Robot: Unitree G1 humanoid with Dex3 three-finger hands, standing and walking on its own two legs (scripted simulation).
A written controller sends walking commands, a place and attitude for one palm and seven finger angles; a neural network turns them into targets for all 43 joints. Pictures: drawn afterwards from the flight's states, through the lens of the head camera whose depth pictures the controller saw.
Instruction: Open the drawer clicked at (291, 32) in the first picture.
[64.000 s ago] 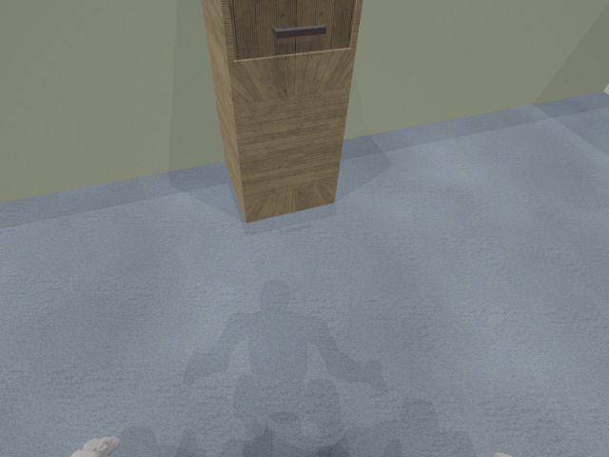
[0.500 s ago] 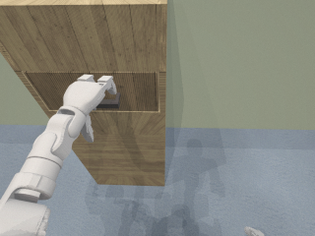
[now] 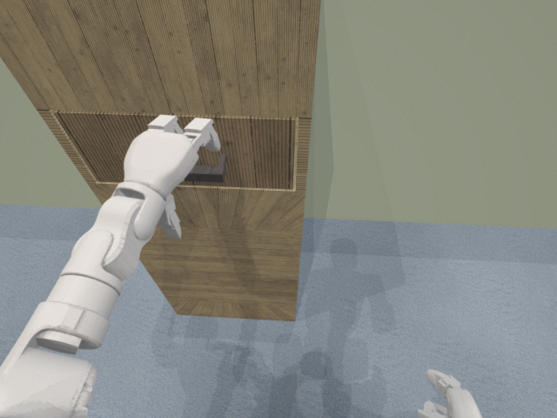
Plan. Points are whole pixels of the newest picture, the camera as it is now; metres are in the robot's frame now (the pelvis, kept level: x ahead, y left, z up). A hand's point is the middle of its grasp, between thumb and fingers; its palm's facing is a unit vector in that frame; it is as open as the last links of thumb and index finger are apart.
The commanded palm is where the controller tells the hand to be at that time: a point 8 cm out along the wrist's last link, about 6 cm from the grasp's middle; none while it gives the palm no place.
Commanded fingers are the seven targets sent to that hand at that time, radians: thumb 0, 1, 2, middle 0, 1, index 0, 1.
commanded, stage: lower the fingers behind the handle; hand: left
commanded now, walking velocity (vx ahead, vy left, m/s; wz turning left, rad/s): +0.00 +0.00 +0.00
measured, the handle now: (180, 165) +0.49 +0.21 +0.06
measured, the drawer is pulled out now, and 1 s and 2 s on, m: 0.00 0.00 0.00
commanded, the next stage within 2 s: lift the fingers back up to retry in 1.36 s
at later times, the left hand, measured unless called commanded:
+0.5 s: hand (154, 200) +0.40 +0.23 +0.08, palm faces +0.02 -0.08 -1.00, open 14.0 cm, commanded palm +0.38 +0.22 +0.12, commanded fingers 0.00 -0.50 0.30 -0.30 -1.20 -0.30 -1.20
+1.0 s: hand (160, 195) +0.41 +0.22 +0.08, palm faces -0.01 -0.01 -1.00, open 13.9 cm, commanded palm +0.39 +0.22 +0.09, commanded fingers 0.00 -0.50 0.30 -0.30 -1.20 -0.30 -1.20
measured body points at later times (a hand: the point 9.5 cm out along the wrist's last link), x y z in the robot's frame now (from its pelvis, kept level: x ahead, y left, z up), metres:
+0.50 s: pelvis -0.01 +0.00 -0.01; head +0.03 +0.00 +0.44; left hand +0.39 +0.23 +0.13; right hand +0.12 -0.26 -0.13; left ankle +0.00 +0.04 -0.73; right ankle -0.02 -0.10 -0.73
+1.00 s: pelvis -0.03 -0.02 -0.01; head +0.01 -0.03 +0.44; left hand +0.40 +0.22 +0.13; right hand +0.05 -0.29 -0.13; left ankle +0.00 +0.04 -0.73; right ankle -0.02 -0.10 -0.73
